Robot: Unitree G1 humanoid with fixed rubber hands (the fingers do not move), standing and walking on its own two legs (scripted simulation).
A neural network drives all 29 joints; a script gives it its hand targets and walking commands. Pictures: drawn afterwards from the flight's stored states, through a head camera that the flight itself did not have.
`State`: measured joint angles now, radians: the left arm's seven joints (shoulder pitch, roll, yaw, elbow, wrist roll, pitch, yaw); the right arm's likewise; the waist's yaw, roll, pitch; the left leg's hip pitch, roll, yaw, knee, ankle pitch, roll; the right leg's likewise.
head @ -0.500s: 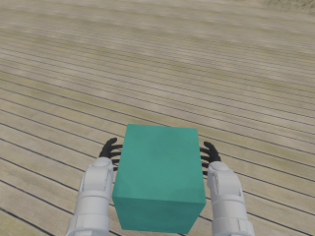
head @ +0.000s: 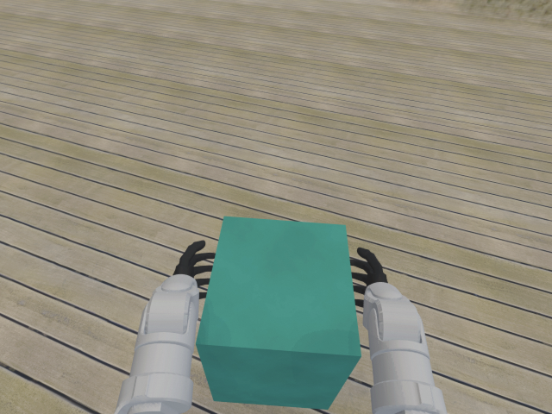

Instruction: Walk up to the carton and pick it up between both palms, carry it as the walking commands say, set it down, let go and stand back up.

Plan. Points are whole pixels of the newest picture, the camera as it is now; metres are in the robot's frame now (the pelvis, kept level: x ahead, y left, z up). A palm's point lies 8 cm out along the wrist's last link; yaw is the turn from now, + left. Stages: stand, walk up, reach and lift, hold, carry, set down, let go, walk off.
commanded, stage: hold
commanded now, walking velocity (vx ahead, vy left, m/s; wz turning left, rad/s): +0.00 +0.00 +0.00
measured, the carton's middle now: (277, 315) +0.29 +0.00 -0.03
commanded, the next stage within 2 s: carry in 0.60 s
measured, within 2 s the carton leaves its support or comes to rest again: neither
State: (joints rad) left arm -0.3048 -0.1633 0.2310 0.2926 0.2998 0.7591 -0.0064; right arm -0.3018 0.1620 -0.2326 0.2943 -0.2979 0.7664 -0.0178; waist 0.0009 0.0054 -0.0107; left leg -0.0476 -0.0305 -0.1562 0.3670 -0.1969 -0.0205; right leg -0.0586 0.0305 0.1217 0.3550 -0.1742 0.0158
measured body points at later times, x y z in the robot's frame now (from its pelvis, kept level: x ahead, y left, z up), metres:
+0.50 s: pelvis +0.00 +0.00 +0.00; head -0.05 +0.00 +0.45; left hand +0.30 +0.15 +0.04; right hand +0.30 -0.15 +0.04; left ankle +0.01 +0.14 -0.75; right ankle +0.02 -0.13 -0.75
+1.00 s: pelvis -0.06 +0.00 -0.03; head -0.06 +0.00 +0.42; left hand +0.23 +0.14 +0.04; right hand +0.23 -0.15 +0.04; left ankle +0.00 +0.13 -0.74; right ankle +0.02 -0.13 -0.75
